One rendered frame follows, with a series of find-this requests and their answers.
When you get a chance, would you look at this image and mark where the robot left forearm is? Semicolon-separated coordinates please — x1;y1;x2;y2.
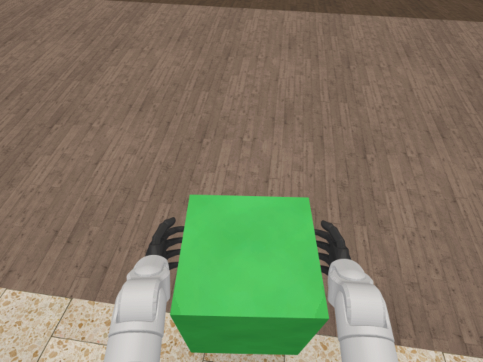
103;255;171;362

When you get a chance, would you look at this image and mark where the robot left hand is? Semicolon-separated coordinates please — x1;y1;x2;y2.
145;217;184;270

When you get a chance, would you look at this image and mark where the robot right hand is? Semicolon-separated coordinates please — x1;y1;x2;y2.
314;220;351;276

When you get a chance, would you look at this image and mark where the robot right forearm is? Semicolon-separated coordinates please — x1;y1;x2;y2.
328;259;398;362

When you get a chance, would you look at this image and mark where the carton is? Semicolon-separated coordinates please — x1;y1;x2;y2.
170;195;329;355

